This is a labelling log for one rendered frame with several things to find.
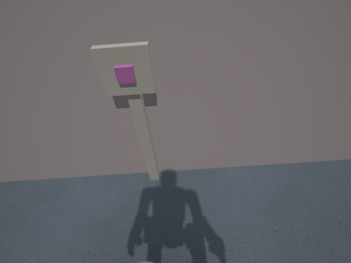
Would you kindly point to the button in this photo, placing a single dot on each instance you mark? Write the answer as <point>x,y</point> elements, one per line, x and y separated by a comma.
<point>124,74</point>

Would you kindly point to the panel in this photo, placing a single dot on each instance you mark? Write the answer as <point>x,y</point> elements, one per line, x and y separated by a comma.
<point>136,53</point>

